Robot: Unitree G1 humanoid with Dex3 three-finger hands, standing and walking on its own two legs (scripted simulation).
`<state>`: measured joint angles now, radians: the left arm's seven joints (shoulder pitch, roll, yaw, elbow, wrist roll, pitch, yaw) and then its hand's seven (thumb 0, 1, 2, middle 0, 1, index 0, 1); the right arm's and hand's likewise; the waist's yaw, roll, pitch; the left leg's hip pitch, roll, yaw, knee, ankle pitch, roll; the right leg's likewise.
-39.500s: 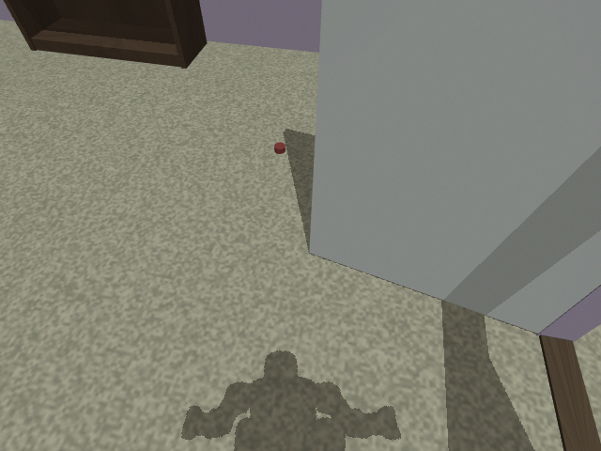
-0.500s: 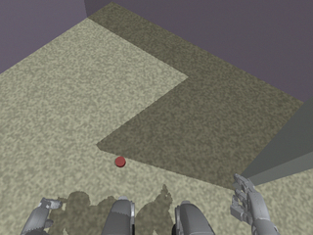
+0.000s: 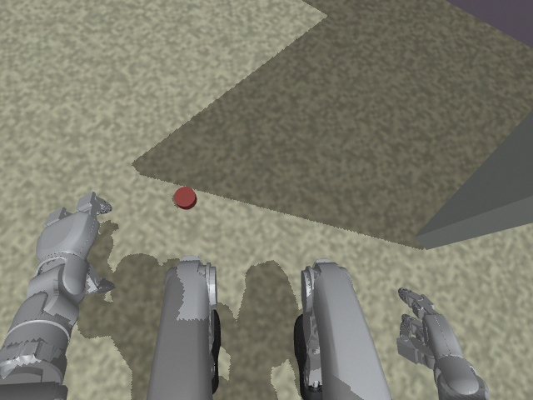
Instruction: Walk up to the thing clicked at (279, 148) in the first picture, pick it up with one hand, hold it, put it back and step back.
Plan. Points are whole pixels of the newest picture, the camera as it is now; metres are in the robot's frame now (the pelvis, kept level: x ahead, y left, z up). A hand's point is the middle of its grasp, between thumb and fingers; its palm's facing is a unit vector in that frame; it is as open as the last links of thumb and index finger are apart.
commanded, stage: rise first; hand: left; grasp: from above
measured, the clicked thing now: (185, 198) +0.51 +0.21 -0.46
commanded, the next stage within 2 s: none
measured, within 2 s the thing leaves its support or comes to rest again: neither
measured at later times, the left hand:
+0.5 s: hand (127, 216) +0.41 +0.28 -0.26, palm faces -0.45 -0.06 -0.89, open 14.2 cm
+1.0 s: hand (144, 203) +0.45 +0.27 -0.31, palm faces -0.44 -0.05 -0.90, open 14.1 cm
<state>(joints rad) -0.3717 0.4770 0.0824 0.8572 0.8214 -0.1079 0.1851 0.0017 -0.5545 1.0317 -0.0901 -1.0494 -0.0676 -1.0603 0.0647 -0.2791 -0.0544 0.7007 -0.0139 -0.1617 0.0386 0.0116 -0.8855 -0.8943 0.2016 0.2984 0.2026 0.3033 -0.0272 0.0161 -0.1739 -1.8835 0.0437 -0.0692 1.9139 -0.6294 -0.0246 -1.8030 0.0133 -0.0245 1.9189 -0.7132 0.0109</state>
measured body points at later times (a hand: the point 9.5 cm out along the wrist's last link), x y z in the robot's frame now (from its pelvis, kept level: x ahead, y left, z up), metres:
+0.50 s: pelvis -0.03 +0.01 -0.10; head +0.19 +0.05 +0.29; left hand +0.43 +0.29 -0.21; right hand +0.03 -0.28 -0.22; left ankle +0.08 +0.13 -0.44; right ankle +0.06 -0.12 -0.44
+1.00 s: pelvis -0.01 +0.00 -0.14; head +0.23 +0.05 +0.24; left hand +0.47 +0.27 -0.26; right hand +0.04 -0.27 -0.26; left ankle +0.08 +0.13 -0.44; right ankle +0.06 -0.12 -0.44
